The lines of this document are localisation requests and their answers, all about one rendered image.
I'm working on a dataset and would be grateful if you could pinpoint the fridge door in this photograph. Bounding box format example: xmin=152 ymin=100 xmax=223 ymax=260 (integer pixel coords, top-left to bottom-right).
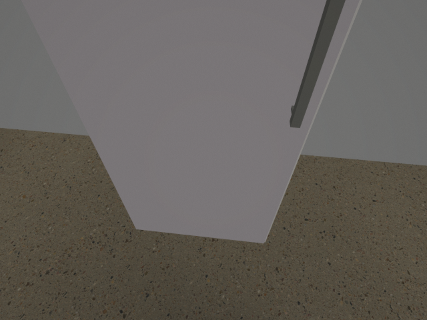
xmin=21 ymin=0 xmax=360 ymax=243

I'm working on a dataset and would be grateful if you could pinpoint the handle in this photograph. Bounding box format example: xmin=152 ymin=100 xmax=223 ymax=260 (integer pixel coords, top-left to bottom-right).
xmin=290 ymin=0 xmax=345 ymax=128

